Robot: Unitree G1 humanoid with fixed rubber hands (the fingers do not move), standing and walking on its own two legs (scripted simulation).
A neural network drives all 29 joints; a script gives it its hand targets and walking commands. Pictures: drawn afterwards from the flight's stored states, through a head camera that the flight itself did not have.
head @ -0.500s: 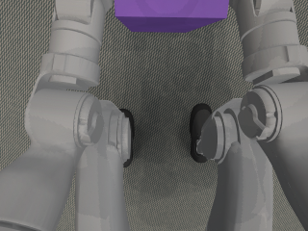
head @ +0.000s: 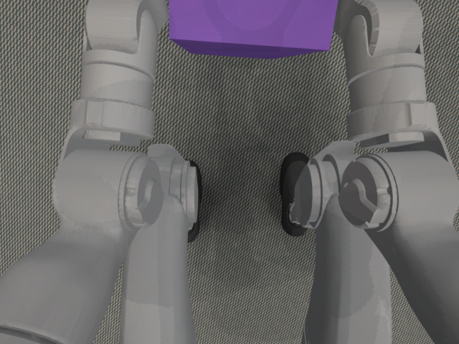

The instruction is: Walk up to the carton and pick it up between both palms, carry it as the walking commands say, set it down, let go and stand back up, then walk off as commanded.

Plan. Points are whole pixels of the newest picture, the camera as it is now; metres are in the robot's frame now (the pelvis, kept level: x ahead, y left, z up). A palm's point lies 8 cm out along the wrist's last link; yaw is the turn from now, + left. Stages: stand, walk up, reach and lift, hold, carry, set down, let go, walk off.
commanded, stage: reach and lift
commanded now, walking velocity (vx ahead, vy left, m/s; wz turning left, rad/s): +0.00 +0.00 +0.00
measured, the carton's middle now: out of the picture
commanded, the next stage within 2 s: none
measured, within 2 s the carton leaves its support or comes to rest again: neither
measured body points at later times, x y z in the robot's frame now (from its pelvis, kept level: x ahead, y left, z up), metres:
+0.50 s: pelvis -0.02 +0.00 +0.04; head +0.32 +0.00 +0.32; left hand +0.55 +0.11 -0.05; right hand +0.54 -0.13 -0.06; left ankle +0.13 +0.13 -0.38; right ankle +0.14 -0.14 -0.38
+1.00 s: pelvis -0.02 +0.00 +0.09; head +0.30 +0.00 +0.40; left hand +0.53 +0.12 +0.01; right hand +0.52 -0.13 +0.01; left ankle +0.13 +0.13 -0.38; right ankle +0.14 -0.14 -0.38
